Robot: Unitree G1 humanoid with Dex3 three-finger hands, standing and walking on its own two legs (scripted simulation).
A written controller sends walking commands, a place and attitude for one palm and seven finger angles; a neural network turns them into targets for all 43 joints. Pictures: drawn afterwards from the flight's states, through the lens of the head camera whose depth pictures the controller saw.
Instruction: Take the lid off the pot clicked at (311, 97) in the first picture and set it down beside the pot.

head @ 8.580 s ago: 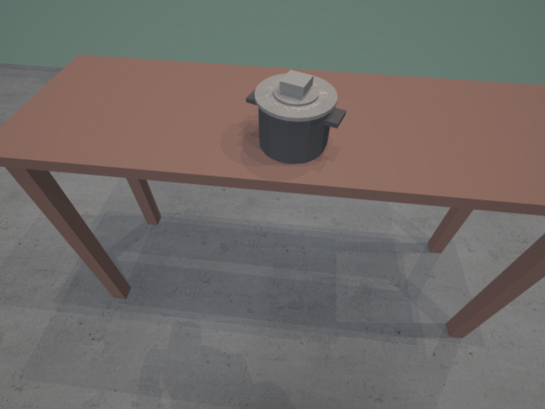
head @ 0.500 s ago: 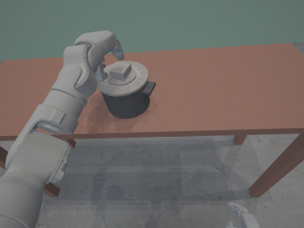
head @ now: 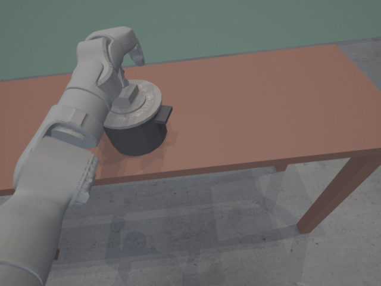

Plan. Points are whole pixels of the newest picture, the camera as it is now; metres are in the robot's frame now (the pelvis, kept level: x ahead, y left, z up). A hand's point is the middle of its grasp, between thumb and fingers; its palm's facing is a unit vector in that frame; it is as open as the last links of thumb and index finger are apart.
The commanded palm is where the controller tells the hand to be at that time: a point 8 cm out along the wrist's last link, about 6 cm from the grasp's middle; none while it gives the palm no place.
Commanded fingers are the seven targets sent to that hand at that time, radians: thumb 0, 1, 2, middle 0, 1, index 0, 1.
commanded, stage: move the open hand above the knob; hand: left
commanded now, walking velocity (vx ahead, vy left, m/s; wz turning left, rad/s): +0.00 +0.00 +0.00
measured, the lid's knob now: (124, 93) +0.51 +0.13 +0.14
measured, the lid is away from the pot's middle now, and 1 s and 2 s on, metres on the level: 0.00 0.00 0.01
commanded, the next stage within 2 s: lower the open fingers around the knob in 0.50 s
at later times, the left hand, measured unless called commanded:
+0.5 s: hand (110, 76) +0.48 +0.13 +0.21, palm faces -0.23 -0.07 -0.97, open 10.1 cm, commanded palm +0.46 +0.13 +0.28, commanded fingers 0.00 -0.40 1.68 -0.86 -0.08 -0.86 -0.08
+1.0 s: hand (115, 86) +0.47 +0.13 +0.19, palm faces -0.33 -0.10 -0.94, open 10.1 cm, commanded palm +0.46 +0.13 +0.25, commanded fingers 0.00 -0.40 1.68 -0.86 -0.08 -0.86 -0.08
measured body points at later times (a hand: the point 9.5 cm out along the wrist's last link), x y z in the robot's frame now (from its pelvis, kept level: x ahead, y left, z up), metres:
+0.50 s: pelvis +0.00 +0.01 +0.00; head +0.03 -0.03 +0.45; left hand +0.48 +0.13 +0.26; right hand +0.13 -0.24 -0.13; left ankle +0.02 +0.12 -0.74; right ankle -0.05 -0.12 -0.74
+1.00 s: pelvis -0.01 +0.01 +0.00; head +0.02 -0.02 +0.45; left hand +0.48 +0.13 +0.24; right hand +0.08 -0.25 -0.14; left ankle +0.02 +0.12 -0.74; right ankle -0.05 -0.12 -0.74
